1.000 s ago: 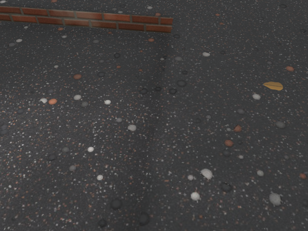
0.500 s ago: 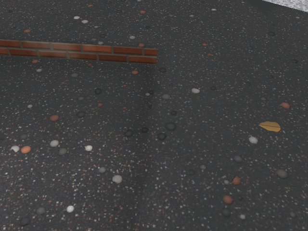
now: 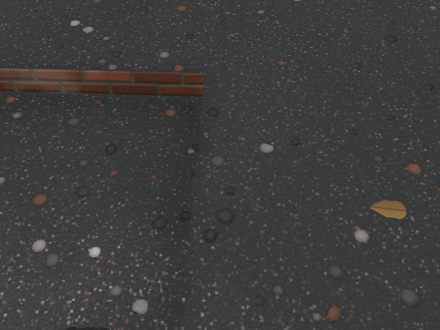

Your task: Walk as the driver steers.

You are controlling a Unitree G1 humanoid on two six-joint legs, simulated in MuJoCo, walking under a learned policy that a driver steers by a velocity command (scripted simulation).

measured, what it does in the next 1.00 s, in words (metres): walks ahead: left foot, then right foot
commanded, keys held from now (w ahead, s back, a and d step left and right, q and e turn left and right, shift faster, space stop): w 0.46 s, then w+e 0.10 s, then e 0.44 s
